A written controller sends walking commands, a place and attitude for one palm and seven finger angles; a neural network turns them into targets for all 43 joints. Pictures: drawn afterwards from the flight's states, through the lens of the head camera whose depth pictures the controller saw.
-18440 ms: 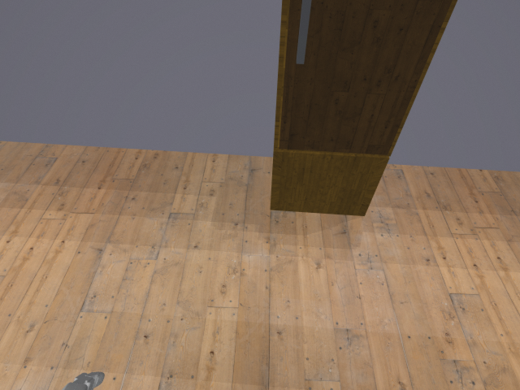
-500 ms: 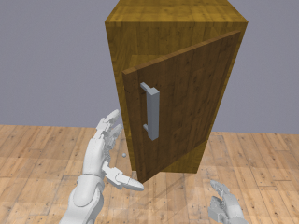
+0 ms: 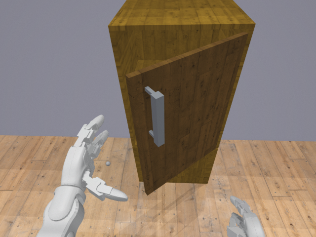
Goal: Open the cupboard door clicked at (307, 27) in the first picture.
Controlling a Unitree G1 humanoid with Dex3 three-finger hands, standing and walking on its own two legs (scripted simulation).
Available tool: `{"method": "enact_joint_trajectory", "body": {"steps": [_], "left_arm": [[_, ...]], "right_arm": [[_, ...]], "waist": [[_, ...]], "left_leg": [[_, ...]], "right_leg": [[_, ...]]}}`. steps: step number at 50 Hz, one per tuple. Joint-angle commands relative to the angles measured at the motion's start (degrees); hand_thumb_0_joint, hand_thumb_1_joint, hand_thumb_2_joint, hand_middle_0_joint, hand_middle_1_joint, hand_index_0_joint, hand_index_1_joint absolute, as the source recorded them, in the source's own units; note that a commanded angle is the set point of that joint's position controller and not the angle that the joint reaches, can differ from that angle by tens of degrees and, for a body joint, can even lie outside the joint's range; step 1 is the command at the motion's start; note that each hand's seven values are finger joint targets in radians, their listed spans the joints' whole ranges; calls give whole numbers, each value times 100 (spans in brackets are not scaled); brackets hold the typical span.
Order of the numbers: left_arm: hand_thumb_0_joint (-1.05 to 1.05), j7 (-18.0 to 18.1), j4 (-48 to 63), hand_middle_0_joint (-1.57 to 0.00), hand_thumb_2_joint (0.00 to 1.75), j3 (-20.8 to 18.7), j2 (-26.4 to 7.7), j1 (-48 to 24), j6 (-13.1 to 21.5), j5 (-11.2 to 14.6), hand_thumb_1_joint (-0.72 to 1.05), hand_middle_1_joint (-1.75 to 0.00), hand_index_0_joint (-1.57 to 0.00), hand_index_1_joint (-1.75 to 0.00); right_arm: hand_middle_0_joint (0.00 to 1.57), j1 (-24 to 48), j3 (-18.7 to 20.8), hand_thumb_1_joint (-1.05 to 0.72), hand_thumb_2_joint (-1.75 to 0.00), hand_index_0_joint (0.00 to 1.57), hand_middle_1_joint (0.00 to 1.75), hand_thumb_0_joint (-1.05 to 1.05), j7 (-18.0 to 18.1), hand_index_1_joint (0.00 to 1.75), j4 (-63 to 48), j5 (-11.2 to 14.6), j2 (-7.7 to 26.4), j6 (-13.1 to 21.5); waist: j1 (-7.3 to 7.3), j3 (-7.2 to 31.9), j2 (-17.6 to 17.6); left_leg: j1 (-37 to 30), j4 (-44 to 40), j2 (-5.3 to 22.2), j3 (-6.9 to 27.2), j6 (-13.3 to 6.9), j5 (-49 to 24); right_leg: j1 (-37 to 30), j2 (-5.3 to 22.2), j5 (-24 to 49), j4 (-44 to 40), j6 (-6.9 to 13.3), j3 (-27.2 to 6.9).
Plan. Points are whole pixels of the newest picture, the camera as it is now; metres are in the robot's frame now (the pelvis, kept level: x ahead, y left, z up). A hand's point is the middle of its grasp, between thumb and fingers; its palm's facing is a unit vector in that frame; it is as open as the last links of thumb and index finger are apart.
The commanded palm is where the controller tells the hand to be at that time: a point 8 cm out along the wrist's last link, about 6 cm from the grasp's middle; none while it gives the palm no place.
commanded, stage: draw the hand back to the body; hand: left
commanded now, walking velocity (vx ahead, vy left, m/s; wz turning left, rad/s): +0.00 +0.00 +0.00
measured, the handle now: (154, 117) +0.39 +0.05 +0.13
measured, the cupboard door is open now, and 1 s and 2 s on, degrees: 38 38 38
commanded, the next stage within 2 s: step back with the hand held close in 1.24 s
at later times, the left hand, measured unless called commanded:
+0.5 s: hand (64, 167) +0.21 +0.22 +0.14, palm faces +0.29 -0.91 -0.30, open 13.5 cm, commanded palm +0.17 +0.26 +0.16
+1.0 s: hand (23, 160) +0.21 +0.29 +0.17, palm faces +0.47 -0.80 -0.38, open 7.9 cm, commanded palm +0.16 +0.32 +0.18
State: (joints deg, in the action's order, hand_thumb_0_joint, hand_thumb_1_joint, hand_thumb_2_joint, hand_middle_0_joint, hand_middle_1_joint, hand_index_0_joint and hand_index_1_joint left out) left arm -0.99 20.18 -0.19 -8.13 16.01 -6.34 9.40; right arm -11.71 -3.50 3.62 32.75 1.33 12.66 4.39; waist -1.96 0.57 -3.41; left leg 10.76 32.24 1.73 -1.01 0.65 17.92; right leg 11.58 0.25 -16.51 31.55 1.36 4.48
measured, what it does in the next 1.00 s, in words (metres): stands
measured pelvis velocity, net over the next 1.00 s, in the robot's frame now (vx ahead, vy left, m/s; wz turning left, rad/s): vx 0.01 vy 0.03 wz -0.02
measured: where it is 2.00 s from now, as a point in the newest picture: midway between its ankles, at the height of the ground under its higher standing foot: outside the picture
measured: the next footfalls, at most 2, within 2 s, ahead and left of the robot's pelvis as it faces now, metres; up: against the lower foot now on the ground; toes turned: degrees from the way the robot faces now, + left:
none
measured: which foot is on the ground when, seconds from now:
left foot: down 0.00-1.00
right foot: down 0.00-1.00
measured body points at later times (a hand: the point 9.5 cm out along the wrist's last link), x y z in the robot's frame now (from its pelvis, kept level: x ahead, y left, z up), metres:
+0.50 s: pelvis +0.00 +0.02 +0.01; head -0.01 +0.00 +0.46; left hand +0.19 +0.26 +0.16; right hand +0.18 -0.20 -0.08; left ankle +0.00 +0.13 -0.73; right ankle +0.01 -0.10 -0.73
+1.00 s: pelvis +0.01 +0.03 +0.01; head +0.00 +0.01 +0.46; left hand +0.18 +0.33 +0.19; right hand +0.20 -0.20 -0.07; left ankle +0.00 +0.13 -0.73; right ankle +0.01 -0.10 -0.73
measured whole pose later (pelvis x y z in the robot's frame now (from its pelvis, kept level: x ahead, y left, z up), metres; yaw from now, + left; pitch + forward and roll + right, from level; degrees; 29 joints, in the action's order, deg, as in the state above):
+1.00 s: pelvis +0.01 +0.03 +0.01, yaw -1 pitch -5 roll -1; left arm 7.2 21.8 -19.5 -18.6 25.4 6.3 2.8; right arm -10.4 -1.2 4.3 37.4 -0.5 12.8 6.6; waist -4.3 -2.6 -2.9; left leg 3.3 22.9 0.4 -2.5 -1.1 14.8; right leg 3.6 1.0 -11.7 20.3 -0.6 3.0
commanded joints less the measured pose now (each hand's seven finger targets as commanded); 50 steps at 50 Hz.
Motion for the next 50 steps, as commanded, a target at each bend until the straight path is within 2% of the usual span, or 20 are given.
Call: {"method": "enact_joint_trajectory", "body": {"steps": [1, 3, 5, 8, 9, 10, 11, 13, 18, 19, 26, 31, 33, 36, 38, 39, 43, 45, 48, 50], "left_arm": [[0, -197, 1318, -15, 30, -458, -518, -1060, 358, 165, -50, -30, -15, -30], [0, -231, 1304, -15, 30, -670, -697, -994, 340, 205, -50, -30, -15, -30], [0, -311, 1426, -15, 33, -662, -633, -918, 359, 250, -43, -30, -15, -30], [0, -410, 1359, -16, 37, -1015, -953, -850, 323, 346, -32, -30, -16, -30], [0, 115, 2091, -16, 39, -944, -1556, -965, 875, -368, -29, -30, -16, -30], [0, 321, 1429, -16, 40, -919, -1204, -184, 992, -431, -26, -30, -16, -30], [0, 398, 1472, -16, 42, -706, -1030, -78, 1105, -506, -22, -30, -16, -30], [0, 533, 1477, -16, 45, -862, -1231, -82, 1295, -589, -15, -30, -16, -30], [0, 717, 1323, -17, 52, -1054, -1396, -263, 1576, -730, 2, -30, -17, -30], [0, 739, 1405, -17, 54, -1113, -1390, -235, 1627, -752, 6, -30, -17, -30], [0, 814, 1548, -18, 64, -1542, -1614, 327, 1747, -763, 31, -30, -18, -30], [0, 810, 1554, -19, 72, -1824, -1728, 464, 1730, -738, 48, -30, -19, -30], [0, 832, 1500, -19, 75, -2039, -1903, 457, 1735, -726, 55, -30, -19, -30], [0, 837, 1454, -19, 80, -2199, -1906, 561, 1722, -689, 65, -30, -19, -30], [0, 858, 1361, -19, 82, -2406, -2085, 576, 1703, -679, 73, -30, -19, -30], [0, 849, 1412, -19, 84, -2348, -1973, 524, 1699, -668, 76, -30, -19, -30], [0, 899, 1359, -20, 90, -2722, -2282, 441, 1700, -642, 90, -30, -20, -30], [0, 866, 1393, -20, 90, -2380, -1940, 426, 1678, -652, 90, -30, -20, -30], [0, 892, 1346, -20, 90, -2442, -2081, 367, 1651, -662, 90, -30, -20, -30], [0, 887, 1331, -20, 90, -2393, -1977, 450, 1636, -657, 90, -30, -20, -30]], "right_arm": [[20, 958, 163, -90, -90, 20, 30, 0, 97, 30, -1054, 22, 412, 535], [20, 937, 172, -90, -90, 20, 30, 0, 119, 30, -1006, 31, 438, 588], [20, 964, 151, -90, -90, 20, 30, 0, 120, 30, -1042, 41, 421, 659], [20, 936, 170, -90, -90, 20, 30, 0, 146, 30, -972, 56, 477, 716], [20, 930, 180, -90, -90, 20, 30, 0, 186, 30, -937, -120, 425, 762], [20, 841, 163, -90, -90, 20, 30, 0, 193, 30, -818, -179, 379, 772], [20, 825, 157, -90, -90, 20, 30, 0, 149, 30, -819, -187, 396, 749], [20, 825, 210, -90, -90, 20, 30, 0, 138, 30, -756, -208, 446, 723], [20, 849, 264, -90, -90, 20, 30, 0, 159, 30, -639, -224, 471, 652], [20, 871, 273, -90, -90, 20, 30, 0, 160, 30, -640, -221, 458, 647], [20, 865, 341, -90, -90, 20, 30, 0, 152, 30, -572, -242, 496, 620], [20, 829, 367, -90, -90, 20, 30, 0, 114, 30, -531, -212, 517, 566], [20, 826, 396, -90, -90, 20, 30, 0, 120, 30, -527, -206, 555, 565], [20, 800, 408, -90, -90, 20, 30, 0, 122, 30, -526, -197, 537, 528], [20, 817, 434, -90, -90, 20, 30, 0, 125, 30, -483, -185, 562, 520], [20, 806, 423, -90, -90, 20, 30, 0, 122, 30, -500, -181, 538, 515], [20, 808, 462, -90, -90, 20, 30, 0, 141, 30, -450, -170, 589, 521], [20, 798, 450, -90, -90, 20, 30, 0, 119, 30, -462, -171, 586, 534], [20, 781, 480, -90, -90, 20, 30, 0, 113, 30, -434, -184, 645, 556], [20, 795, 468, -90, -90, 20, 30, 0, 114, 30, -451, -194, 608, 545]], "waist": [[-52, 515, 560], [-92, 436, 380], [-111, 532, 304], [-141, 499, 397], [-124, 291, 96], [-118, -15, 234], [-108, 87, 273], [-93, 82, 304], [-45, -31, 183], [-62, 67, 109], [-167, 389, 185], [-181, 231, -145], [-200, 178, 148], [-211, 195, 28], [-229, 165, -25], [-201, 160, -111], [-227, 126, -76], [-167, 173, -188], [-166, 154, 42], [-178, 193, 35]], "left_leg": [[11, -454, -251, 55, -179, -657], [1, -479, -252, 62, -165, -641], [-50, -506, -264, 62, -167, -748], [-44, -523, -248, 79, -163, -785], [-106, -693, -247, -4, -205, -827], [-59, -752, -215, 12, -180, -842], [-180, -840, -189, 16, -177, -922], [-291, -933, -154, -4, -180, -960], [-493, -1180, -130, -26, -173, -712], [-544, -1226, -126, -2, -170, -762], [-623, -1296, -98, 17, -148, -1482], [-564, -1309, -57, 37, -77, -1768], [-526, -1316, -49, 54, -74, -1729], [-524, -1318, -47, 23, -75, -1883], [-569, -1278, -37, -3, -71, -1879], [-548, -1308, -40, 4, -63, -1901], [-551, -1307, -32, 18, -56, -1880], [-616, -1304, -23, 21, -61, -2016], [-607, -1297, -31, 37, -72, -1945], [-576, -1322, -38, 24, -75, -1939]], "right_leg": [[-42, -30, 488, -809, -115, -265], [-43, -26, 409, -853, -93, -259], [-116, -38, 599, -789, -91, -216], [-155, -53, 635, -823, -86, -202], [-220, 55, 679, -1141, -82, -333], [-134, 37, 636, -1166, -65, -243], [-237, 23, 706, -1161, -73, -232], [-354, 8, 742, -1261, -75, -251], [-398, -6, 349, -1527, -77, -274], [-471, -13, 395, -1500, -61, -262], [-942, -48, 1210, -1310, -49, -205], [-932, -67, 1357, -1261, -33, -192], [-945, -98, 1329, -1285, -32, -185], [-974, -85, 1449, -1254, -41, -179], [-936, -91, 1475, -1294, -36, -211], [-947, -78, 1467, -1279, -38, -201], [-945, -100, 1440, -1313, -31, -201], [-898, -84, 1474, -1294, -55, -195], [-909, -96, 1484, -1315, -53, -191], [-948, -87, 1480, -1301, -61, -184]]}}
